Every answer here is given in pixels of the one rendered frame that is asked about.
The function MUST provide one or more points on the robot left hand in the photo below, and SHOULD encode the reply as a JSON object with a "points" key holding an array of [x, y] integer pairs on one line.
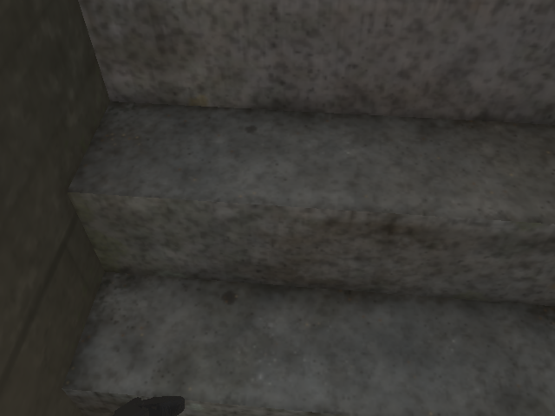
{"points": [[156, 406]]}

